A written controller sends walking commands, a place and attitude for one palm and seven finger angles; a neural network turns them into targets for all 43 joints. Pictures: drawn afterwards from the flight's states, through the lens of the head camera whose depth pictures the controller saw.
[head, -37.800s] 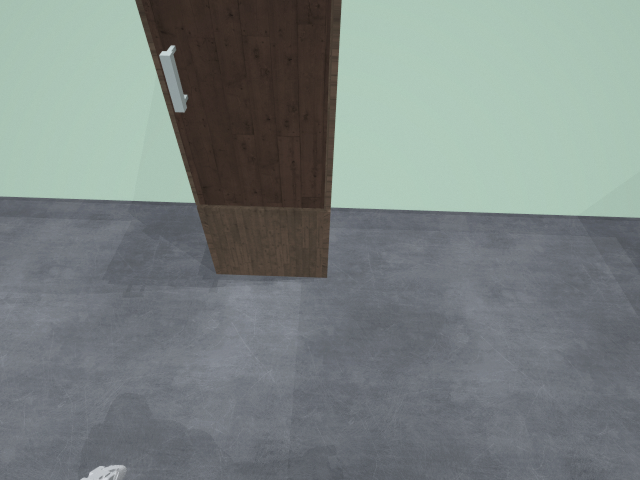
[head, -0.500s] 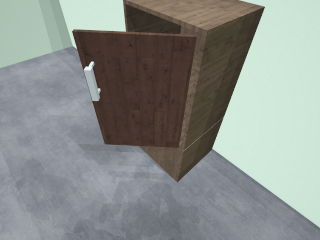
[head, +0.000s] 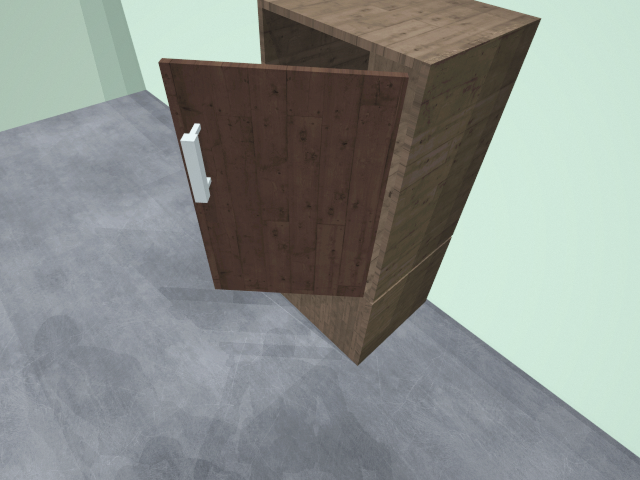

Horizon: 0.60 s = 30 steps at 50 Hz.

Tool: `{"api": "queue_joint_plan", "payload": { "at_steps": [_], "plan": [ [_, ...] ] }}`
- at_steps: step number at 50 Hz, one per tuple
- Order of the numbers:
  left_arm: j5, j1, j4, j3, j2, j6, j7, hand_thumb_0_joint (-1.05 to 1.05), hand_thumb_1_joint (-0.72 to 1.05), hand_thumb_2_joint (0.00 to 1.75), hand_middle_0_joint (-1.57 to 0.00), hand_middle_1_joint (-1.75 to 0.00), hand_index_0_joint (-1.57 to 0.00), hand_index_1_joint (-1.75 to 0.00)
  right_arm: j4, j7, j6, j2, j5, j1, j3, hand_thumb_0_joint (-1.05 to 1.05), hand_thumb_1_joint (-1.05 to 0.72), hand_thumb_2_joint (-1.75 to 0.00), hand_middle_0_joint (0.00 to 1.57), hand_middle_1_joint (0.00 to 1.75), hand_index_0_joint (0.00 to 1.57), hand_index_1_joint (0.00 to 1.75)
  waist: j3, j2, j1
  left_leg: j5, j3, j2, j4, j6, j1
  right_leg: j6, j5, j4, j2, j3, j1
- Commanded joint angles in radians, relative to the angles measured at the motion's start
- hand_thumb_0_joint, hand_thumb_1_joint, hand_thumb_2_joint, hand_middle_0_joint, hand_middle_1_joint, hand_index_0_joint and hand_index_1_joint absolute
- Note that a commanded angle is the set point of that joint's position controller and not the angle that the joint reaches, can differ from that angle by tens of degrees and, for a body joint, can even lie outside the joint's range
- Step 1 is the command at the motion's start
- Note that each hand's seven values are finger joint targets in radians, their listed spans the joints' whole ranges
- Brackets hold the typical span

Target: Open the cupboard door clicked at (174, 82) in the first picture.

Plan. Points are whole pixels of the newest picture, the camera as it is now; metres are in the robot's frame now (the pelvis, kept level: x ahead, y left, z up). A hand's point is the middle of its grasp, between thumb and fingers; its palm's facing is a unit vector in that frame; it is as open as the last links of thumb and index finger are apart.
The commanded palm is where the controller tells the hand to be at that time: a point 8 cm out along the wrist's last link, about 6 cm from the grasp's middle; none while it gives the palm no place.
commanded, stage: shuffle to correct the standing spot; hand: left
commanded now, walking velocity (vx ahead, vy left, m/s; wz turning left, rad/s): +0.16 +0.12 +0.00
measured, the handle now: (199, 163) +0.62 +0.27 +0.06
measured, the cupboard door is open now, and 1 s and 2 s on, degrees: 44 44 44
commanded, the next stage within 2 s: come to a stop and stand still in 0.20 s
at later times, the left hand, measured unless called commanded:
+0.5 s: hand out of the picture +0.04 +0.25 -0.19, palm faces +0.07 -0.98 -0.17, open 7.4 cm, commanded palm none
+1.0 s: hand out of the picture +0.10 +0.23 -0.17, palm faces -0.01 -0.98 -0.20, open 7.3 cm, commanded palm none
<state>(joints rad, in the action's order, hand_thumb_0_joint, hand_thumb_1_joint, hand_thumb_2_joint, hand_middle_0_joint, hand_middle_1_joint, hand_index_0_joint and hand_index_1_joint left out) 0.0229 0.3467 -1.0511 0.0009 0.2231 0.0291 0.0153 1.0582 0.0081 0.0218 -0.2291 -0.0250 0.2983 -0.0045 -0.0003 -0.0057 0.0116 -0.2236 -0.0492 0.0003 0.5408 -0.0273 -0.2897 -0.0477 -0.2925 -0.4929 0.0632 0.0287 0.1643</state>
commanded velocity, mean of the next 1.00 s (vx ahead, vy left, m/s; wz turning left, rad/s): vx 0.01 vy -0.03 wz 0.01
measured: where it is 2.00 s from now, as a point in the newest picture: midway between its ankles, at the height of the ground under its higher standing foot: outside the picture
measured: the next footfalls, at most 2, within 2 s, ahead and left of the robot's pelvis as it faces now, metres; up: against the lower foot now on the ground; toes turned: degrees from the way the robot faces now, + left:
left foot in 0.42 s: +0.15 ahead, +0.17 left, +0.00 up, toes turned +2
right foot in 0.82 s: +0.09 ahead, -0.06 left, +0.00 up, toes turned -4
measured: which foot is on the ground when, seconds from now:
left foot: down 0.00-0.24, up 0.26-0.40, down 0.42-1.00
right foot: down 0.00-0.44, up 0.46-0.80, down 0.82-1.00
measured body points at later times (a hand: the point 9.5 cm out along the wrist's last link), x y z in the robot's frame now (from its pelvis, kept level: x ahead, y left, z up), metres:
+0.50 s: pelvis +0.07 +0.08 -0.01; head +0.08 +0.10 +0.44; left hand +0.04 +0.30 -0.18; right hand +0.11 -0.16 -0.15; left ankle +0.11 +0.17 -0.73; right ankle +0.01 -0.09 -0.73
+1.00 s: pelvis +0.05 +0.06 +0.00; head +0.05 +0.06 +0.45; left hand +0.10 +0.29 -0.15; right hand +0.05 -0.17 -0.16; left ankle +0.11 +0.17 -0.73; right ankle +0.05 -0.06 -0.73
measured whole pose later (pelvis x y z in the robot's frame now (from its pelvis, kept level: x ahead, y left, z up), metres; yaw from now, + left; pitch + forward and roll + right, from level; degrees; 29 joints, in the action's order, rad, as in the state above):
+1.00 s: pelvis +0.05 +0.06 +0.00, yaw -2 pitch -2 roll -1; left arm 0.01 0.26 -1.02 -0.02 0.16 0.02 0.03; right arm 1.09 -0.02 0.02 -0.16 -0.02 0.27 -0.03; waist -0.02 0.02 -0.02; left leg -0.19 -0.07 0.05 0.52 0.00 -0.29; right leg 0.00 -0.26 -0.49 0.00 0.06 0.20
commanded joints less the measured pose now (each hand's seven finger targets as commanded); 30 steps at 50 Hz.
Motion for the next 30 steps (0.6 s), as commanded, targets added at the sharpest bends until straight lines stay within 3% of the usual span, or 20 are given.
{"api": "queue_joint_plan", "payload": {
  "at_steps": [1,4,5,7,9,10,11,12,13,15,17,18,19,20,21,22,23,25,27,30],
  "plan": [
    [0.005,0.018,0.064,-0.049,0.139,-0.021,0.012,0.0,0.9,0.9,-0.2,-0.3,-0.2,-0.3,-0.055,-0.008,-0.025,-0.103,0.007,0.063,-0.03,0.0,-0.9,-0.9,0.2,0.3,0.2,0.3,-0.127,-0.008,-0.024,-0.195,0.07,0.048,-0.12,0.0,0.0,0.103,-0.247,0.105,0.08,-0.08,0.161],
    [0.011,0.065,0.058,-0.036,0.044,-0.023,0.008,0.0,0.9,0.9,-0.2,-0.3,-0.2,-0.3,-0.04,-0.018,-0.03,-0.139,0.009,0.112,-0.043,0.0,-0.9,-0.9,0.2,0.3,0.2,0.3,-0.129,0.186,-0.016,-0.353,0.292,0.181,-0.327,-0.084,0.012,0.066,-0.144,-0.136,-0.029,0.073,0.186],
    [0.011,0.069,0.059,-0.03,0.029,-0.027,0.006,0.0,0.9,0.9,-0.2,-0.3,-0.2,-0.3,-0.04,-0.021,-0.033,-0.138,0.011,0.112,-0.046,0.0,-0.9,-0.9,0.2,0.3,0.2,0.3,-0.131,0.174,-0.007,-0.324,0.324,0.209,-0.333,-0.121,0.033,0.068,-0.147,-0.184,-0.031,0.076,0.212],
    [0.004,0.068,0.054,-0.028,-0.005,-0.037,0.005,0.0,0.9,0.9,-0.2,-0.3,-0.2,-0.3,-0.035,-0.024,-0.039,-0.107,0.01,0.111,-0.04,0.0,-0.9,-0.9,0.2,0.3,0.2,0.3,-0.093,0.133,-0.002,-0.198,0.292,0.217,-0.308,-0.148,0.047,0.076,-0.171,-0.185,-0.011,0.064,0.186],
    [0.002,0.14,0.026,-0.034,-0.025,-0.047,0.008,0.0,0.9,0.9,-0.2,-0.3,-0.2,-0.3,-0.033,-0.026,-0.04,-0.078,0.013,0.072,-0.032,0.0,-0.9,-0.9,0.2,0.3,0.2,0.3,-0.06,0.074,0.04,-0.124,0.193,0.162,-0.214,-0.115,-0.032,0.083,-0.056,-0.003,-0.003,0.057,0.007],
    [0.004,0.18,0.01,-0.043,0.002,-0.054,0.014,0.0,0.9,0.9,-0.2,-0.3,-0.2,-0.3,-0.039,-0.024,-0.043,-0.046,0.019,0.053,-0.028,0.0,-0.9,-0.9,0.2,0.3,0.2,0.3,-0.06,-0.017,0.061,-0.093,0.126,0.103,-0.112,-0.078,-0.146,0.102,-0.025,0.089,0.06,-0.029,-0.114],
    [0.003,0.215,-0.001,-0.057,0.056,-0.059,0.022,0.0,0.9,0.9,-0.2,-0.3,-0.2,-0.3,-0.055,-0.021,-0.044,-0.009,0.022,0.04,-0.024,0.0,-0.9,-0.9,0.2,0.3,0.2,0.3,-0.086,-0.153,0.066,-0.141,0.007,0.013,0.039,-0.021,-0.293,0.168,-0.034,0.191,0.229,-0.224,-0.199],
    [-0.002,0.237,-0.004,-0.076,0.118,-0.065,0.028,0.0,0.9,0.9,-0.2,-0.3,-0.2,-0.3,-0.078,-0.016,-0.042,-0.008,0.012,0.0,-0.031,0.0,-0.9,-0.9,0.2,0.3,0.2,0.3,-0.083,-0.243,0.077,-0.226,-0.037,0.002,0.197,0.009,-0.351,0.239,0.063,0.256,0.38,-0.379,-0.205],
    [-0.001,0.231,-0.001,-0.08,0.108,-0.072,0.034,0.0,0.9,0.9,-0.2,-0.3,-0.2,-0.3,-0.089,-0.012,-0.036,-0.025,0.004,-0.039,-0.039,0.0,-0.9,-0.9,0.2,0.3,0.2,0.3,-0.118,-0.197,0.075,-0.244,0.008,0.042,0.325,0.013,-0.366,0.267,0.169,0.259,0.404,-0.371,-0.159],
    [0.008,0.173,0.016,-0.087,0.1,-0.073,0.043,0.0,0.9,0.9,-0.2,-0.3,-0.2,-0.3,-0.103,-0.003,-0.031,0.0,0.01,-0.036,-0.044,0.0,-0.9,-0.9,0.2,0.3,0.2,0.3,-0.135,-0.124,0.042,-0.247,0.048,0.083,0.394,0.012,-0.375,0.264,0.204,0.231,0.392,-0.289,-0.124],
    [0.02,0.067,0.045,-0.083,0.087,-0.064,0.038,0.0,0.9,0.9,-0.2,-0.3,-0.2,-0.3,-0.103,0.004,-0.031,0.031,0.02,-0.002,-0.043,0.0,-0.9,-0.9,0.2,0.3,0.2,0.3,-0.121,-0.168,-0.01,-0.214,0.023,0.08,0.211,0.017,-0.208,0.195,0.253,0.167,0.3,-0.114,-0.009],
    [0.017,0.033,0.054,-0.079,0.076,-0.055,0.034,0.0,0.9,0.9,-0.2,-0.3,-0.2,-0.3,-0.083,0.001,-0.034,0.045,0.02,0.057,-0.04,0.0,-0.9,-0.9,0.2,0.3,0.2,0.3,-0.097,-0.178,-0.037,-0.095,-0.03,0.045,0.067,0.023,-0.055,0.148,0.232,0.113,0.228,-0.029,0.065],
    [0.009,0.023,0.055,-0.073,0.057,-0.044,0.032,0.0,0.9,0.9,-0.2,-0.3,-0.2,-0.3,-0.052,-0.005,-0.038,0.041,0.016,0.122,-0.038,0.0,-0.9,-0.9,0.2,0.3,0.2,0.3,-0.076,-0.131,-0.055,0.062,-0.067,0.016,-0.041,0.031,0.086,0.103,0.185,0.024,0.149,0.035,0.128],
    [0.006,0.056,0.058,-0.061,0.02,-0.034,0.029,0.0,0.9,0.9,-0.2,-0.3,-0.2,-0.3,-0.031,-0.012,-0.047,-0.015,0.012,0.18,-0.051,0.0,-0.9,-0.9,0.2,0.3,0.2,0.3,-0.022,0.051,-0.057,0.231,0.032,0.092,-0.079,0.019,0.223,0.056,0.064,-0.111,0.078,0.076,0.202],
    [-0.007,0.091,0.064,-0.052,-0.016,-0.025,0.03,0.0,0.9,0.9,-0.2,-0.3,-0.2,-0.3,-0.035,-0.024,-0.05,-0.091,0.005,0.184,-0.061,0.0,-0.9,-0.9,0.2,0.3,0.2,0.3,-0.001,0.223,-0.041,0.358,0.248,0.268,-0.17,-0.051,0.205,0.007,-0.157,-0.176,0.013,0.094,0.24],
    [-0.007,0.096,0.07,-0.047,-0.024,-0.027,0.031,0.0,0.9,0.9,-0.2,-0.3,-0.2,-0.3,-0.048,-0.028,-0.042,-0.122,0.001,0.147,-0.065,0.0,-0.9,-0.9,0.2,0.3,0.2,0.3,-0.017,0.181,-0.032,0.29,0.286,0.322,-0.224,-0.109,0.084,0.017,-0.268,-0.217,0.0,0.055,0.16],
    [-0.004,0.07,0.054,-0.047,-0.013,-0.02,0.034,0.0,0.9,0.9,-0.2,-0.3,-0.2,-0.3,-0.048,-0.037,-0.051,-0.125,0.0,0.096,-0.064,0.0,-0.9,-0.9,0.2,0.3,0.2,0.3,-0.04,0.183,-0.031,0.262,0.323,0.31,-0.275,-0.111,0.07,0.029,-0.256,-0.266,-0.001,0.031,0.169],
    [-0.003,0.055,0.041,-0.042,0.0,-0.013,0.028,0.0,0.9,0.9,-0.2,-0.3,-0.2,-0.3,-0.052,-0.051,-0.053,-0.112,0.002,0.021,-0.059,0.0,-0.9,-0.9,0.2,0.3,0.2,0.3,-0.072,0.142,-0.016,0.426,0.299,0.33,-0.256,-0.135,0.064,0.035,-0.207,-0.316,0.023,-0.007,0.184],
    [-0.003,0.046,0.048,-0.039,-0.012,-0.004,0.021,0.0,0.9,0.9,-0.2,-0.3,-0.2,-0.3,-0.052,-0.061,-0.046,-0.106,0.001,0.021,-0.059,0.0,-0.9,-0.9,0.2,0.3,0.2,0.3,-0.009,0.113,-0.029,0.661,0.253,0.35,-0.199,-0.163,0.152,0.028,-0.201,-0.325,0.016,-0.015,0.205],
    [0.0,0.019,0.083,-0.053,0.006,0.012,0.008,0.0,0.9,0.9,-0.2,-0.3,-0.2,-0.3,-0.055,-0.072,-0.034,-0.133,0.0,0.006,-0.075,0.0,-0.9,-0.9,0.2,0.3,0.2,0.3,0.047,0.103,-0.035,0.699,0.213,0.376,-0.168,-0.184,0.217,0.029,-0.193,-0.398,-0.009,-0.033,0.259]
  ]
}}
